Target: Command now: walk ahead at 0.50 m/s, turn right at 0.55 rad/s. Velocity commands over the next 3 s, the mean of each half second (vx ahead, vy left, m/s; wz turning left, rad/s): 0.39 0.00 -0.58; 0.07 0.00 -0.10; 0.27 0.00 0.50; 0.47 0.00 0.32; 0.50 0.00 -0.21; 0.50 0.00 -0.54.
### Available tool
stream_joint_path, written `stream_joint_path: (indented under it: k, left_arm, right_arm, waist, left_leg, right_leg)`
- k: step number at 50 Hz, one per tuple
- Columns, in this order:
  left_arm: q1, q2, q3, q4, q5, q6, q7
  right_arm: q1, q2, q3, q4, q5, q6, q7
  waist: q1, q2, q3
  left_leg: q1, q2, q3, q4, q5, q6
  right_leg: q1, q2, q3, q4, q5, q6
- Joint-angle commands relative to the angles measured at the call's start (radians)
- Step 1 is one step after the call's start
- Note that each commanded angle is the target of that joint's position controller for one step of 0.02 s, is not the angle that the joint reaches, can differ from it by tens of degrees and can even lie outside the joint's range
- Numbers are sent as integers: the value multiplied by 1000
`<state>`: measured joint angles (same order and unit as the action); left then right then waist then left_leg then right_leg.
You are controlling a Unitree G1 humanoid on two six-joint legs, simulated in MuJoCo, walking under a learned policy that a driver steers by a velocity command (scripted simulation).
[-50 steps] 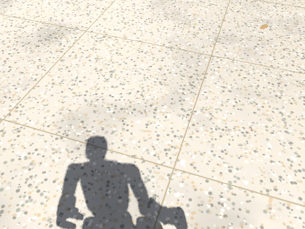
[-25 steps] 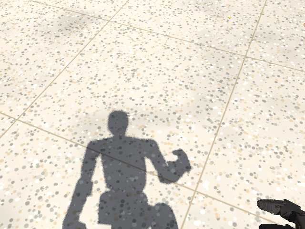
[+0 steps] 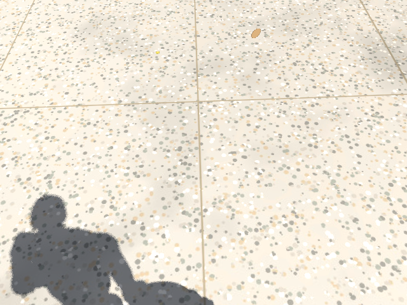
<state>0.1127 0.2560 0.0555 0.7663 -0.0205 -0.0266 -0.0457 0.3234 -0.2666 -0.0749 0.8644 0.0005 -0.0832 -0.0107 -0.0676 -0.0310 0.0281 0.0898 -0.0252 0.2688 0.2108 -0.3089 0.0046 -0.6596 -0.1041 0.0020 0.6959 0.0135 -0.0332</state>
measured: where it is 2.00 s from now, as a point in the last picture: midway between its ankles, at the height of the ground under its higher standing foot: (205, 215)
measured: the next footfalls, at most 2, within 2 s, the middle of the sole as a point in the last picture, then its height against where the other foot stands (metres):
right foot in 0.10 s outside the picture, level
left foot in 0.54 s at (205, 296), level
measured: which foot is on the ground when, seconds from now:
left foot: down 0.00-0.12, up 0.14-0.52, down 0.54-0.92, up 0.94-1.00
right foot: up 0.00-0.08, down 0.10-0.56, up 0.58-0.86, down 0.88-1.00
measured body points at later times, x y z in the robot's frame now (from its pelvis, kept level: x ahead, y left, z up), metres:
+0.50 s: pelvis +0.28 -0.04 +0.00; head +0.31 -0.06 +0.45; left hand +0.43 +0.23 -0.10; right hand +0.42 -0.34 -0.08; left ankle +0.48 +0.04 -0.71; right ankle +0.19 -0.11 -0.74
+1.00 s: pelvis +0.38 -0.05 +0.00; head +0.40 -0.07 +0.45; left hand +0.59 +0.17 -0.10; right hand +0.41 -0.35 -0.12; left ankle +0.46 +0.03 -0.72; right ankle +0.32 -0.17 -0.74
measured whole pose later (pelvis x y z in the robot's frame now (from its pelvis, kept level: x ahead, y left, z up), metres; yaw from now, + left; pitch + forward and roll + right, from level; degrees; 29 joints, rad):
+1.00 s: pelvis +0.38 -0.05 +0.00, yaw -18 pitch +1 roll +0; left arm 0.21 0.26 0.06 0.70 0.02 0.02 0.05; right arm 0.18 -0.29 -0.06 0.75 0.01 0.00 0.01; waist -0.02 0.02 0.04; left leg -0.44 -0.05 -0.03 0.71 -0.37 0.01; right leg -0.26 -0.02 0.01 0.55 -0.31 0.01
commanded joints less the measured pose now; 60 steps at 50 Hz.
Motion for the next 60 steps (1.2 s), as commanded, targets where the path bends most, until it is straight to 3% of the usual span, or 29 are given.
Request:
stream_joint_path:
  k: [1,3,5,6,7,8,9,10,12,17,22,26,27,28,29,30,32,34,37,40,43,44,45,48,50,52,56,59,60]
  left_arm:
    - [-123,61,9,-124,-3,-15,-19]
    - [-41,104,32,-126,-6,-9,-20]
    - [257,214,95,-58,-10,-2,1]
    - [334,320,120,-37,-12,8,25]
    - [304,349,113,-80,-4,-13,16]
    - [306,253,86,-76,4,-25,9]
    - [265,211,75,-72,2,-36,10]
    - [186,179,64,-84,-1,-40,11]
    - [104,131,47,-118,14,-41,20]
    - [121,199,67,-113,10,-30,56]
    - [186,196,70,-95,-3,13,78]
    - [132,168,65,-121,0,24,90]
    - [117,142,57,-136,1,23,88]
    - [138,84,37,-162,20,20,87]
    - [370,52,26,-150,8,20,80]
    - [404,175,47,-117,-1,30,76]
    - [218,215,62,-121,1,68,92]
    - [197,150,46,-128,13,89,93]
    - [194,62,13,-114,33,70,86]
    - [164,102,23,-108,25,58,84]
    - [160,124,33,-102,30,54,83]
    - [161,152,39,-114,39,51,86]
    - [154,202,55,-107,45,53,89]
    - [89,175,56,-131,49,41,96]
    - [76,167,54,-145,39,22,106]
    - [52,171,58,-142,21,18,105]
    - [81,207,72,-126,8,31,89]
    - [70,200,68,-113,-7,17,70]
    - [91,159,56,-105,4,9,65]
  right_arm:
    - [3,-188,-46,-39,15,13,-6]
    - [-18,-220,-54,-48,22,28,-11]
    - [-43,-217,-45,-61,27,36,-16]
    - [-1,-102,-11,-96,-14,22,-13]
    - [17,-56,15,-142,-5,-22,-1]
    - [-120,-146,-6,-165,36,-54,12]
    - [-159,-147,-3,-181,49,-69,16]
    - [-151,-139,-3,-163,26,-73,7]
    - [-120,-155,-18,-149,-3,-52,4]
    - [-192,-92,0,-189,-24,-15,-4]
    - [-319,-93,6,-225,-2,-12,17]
    - [-242,-152,-20,-214,-12,-24,22]
    - [-194,-165,-25,-207,-25,-32,16]
    - [-132,-216,-32,-213,-44,-32,7]
    - [-129,-235,-31,-214,-60,-14,6]
    - [-156,-187,-29,-223,-21,5,8]
    - [-211,-95,6,-237,-24,30,7]
    - [-268,-82,21,-223,-28,45,13]
    - [-282,-85,18,-202,-22,45,25]
    - [-232,-154,-3,-191,-1,56,24]
    - [-228,-161,-4,-193,19,71,16]
    - [-222,-147,1,-194,16,69,15]
    - [-222,-122,3,-212,12,64,18]
    - [-208,-114,-6,-207,12,63,22]
    - [-191,-136,-22,-210,9,76,25]
    - [-174,-101,-15,-214,19,94,28]
    - [-231,-86,-1,-254,31,108,53]
    - [-100,-107,-19,-206,27,99,54]
    - [-9,-143,-38,-176,30,94,45]
  waist:
    - [5,68,79]
    - [67,116,-7]
    - [231,91,-167]
    - [195,-125,-242]
    - [138,-191,-404]
    - [201,-59,-342]
    - [176,-42,-212]
    - [121,40,-137]
    - [58,10,-85]
    - [51,-5,-45]
    - [112,-74,-95]
    - [54,-102,-111]
    - [28,-76,-145]
    - [22,69,-261]
    - [127,331,-384]
    - [120,265,-388]
    - [70,111,-213]
    - [101,146,-111]
    - [100,195,-102]
    - [76,191,-138]
    - [96,164,-106]
    - [98,128,-109]
    - [73,-12,-86]
    - [69,-189,-45]
    - [81,-149,-56]
    - [71,-100,-59]
    - [116,-135,-64]
    - [46,-103,-65]
    - [12,-28,-93]
  left_leg:
    - [27,326,-62,11,591,137]
    - [43,320,-36,186,966,114]
    - [-145,258,-3,607,939,53]
    - [-516,156,-13,958,221,-4]
    - [-794,-31,-257,1207,-311,-33]
    - [-910,30,-371,1225,-235,-10]
    - [-932,73,-358,1154,-142,15]
    - [-869,120,-356,1058,-70,16]
    - [-740,157,-359,951,4,-2]
    - [-654,85,-291,667,158,-80]
    - [-538,-8,-305,364,384,-75]
    - [-470,9,-356,244,334,-22]
    - [-359,47,-356,179,462,7]
    - [-126,237,-511,222,779,70]
    - [129,489,-843,235,955,278]
    - [76,506,-926,193,633,307]
    - [-132,339,-693,145,325,223]
    - [-346,246,-574,77,196,195]
    - [-406,165,-473,69,254,187]
    - [-335,203,-554,98,219,217]
    - [-429,179,-590,101,42,161]
    - [-495,159,-580,130,-14,122]
    - [-564,80,-476,182,-83,76]
    - [-606,-27,-287,509,-87,13]
    - [-678,17,-303,733,-220,-12]
    - [-705,47,-297,752,-213,-34]
    - [-561,44,-201,573,-110,-16]
    - [-312,-27,-128,336,9,34]
    - [-150,-26,-180,292,10,62]
  right_leg:
    - [-45,26,-60,-57,-101,-39]
    - [118,105,-124,-49,-206,-81]
    - [571,173,-100,-147,-153,-155]
    - [889,-57,287,-163,-168,-253]
    - [1082,-246,857,-351,-346,-439]
    - [1059,-226,777,-419,-346,-373]
    - [928,-188,616,-417,-285,-331]
    - [768,-137,497,-416,-190,-288]
    - [580,-78,380,-455,-35,-265]
    - [391,13,186,-412,431,-224]
    - [412,37,240,-329,222,-143]
    - [506,19,377,-162,130,-101]
    - [487,75,357,-59,85,-68]
    - [371,157,272,189,-210,-20]
    - [132,276,216,438,-798,34]
    - [63,178,203,568,-715,67]
    - [50,137,149,599,-573,103]
    - [162,113,130,482,-518,110]
    - [326,104,47,140,-504,105]
    - [384,120,45,-54,-369,89]
    - [504,121,39,-234,-226,29]
    - [561,53,89,-241,-208,-7]
    - [539,-11,139,-244,-287,-52]
    - [484,-172,278,-355,-150,-140]
    - [529,-254,296,-319,176,-194]
    - [571,-233,220,-286,301,-179]
    - [512,-182,121,-363,-155,-140]
    - [401,-144,43,-274,-360,-95]
    - [306,-106,-22,-117,-369,-54]
Over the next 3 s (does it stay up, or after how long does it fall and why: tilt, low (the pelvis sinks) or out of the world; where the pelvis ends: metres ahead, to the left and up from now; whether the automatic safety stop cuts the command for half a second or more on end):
stays up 1.31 -0.01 0.01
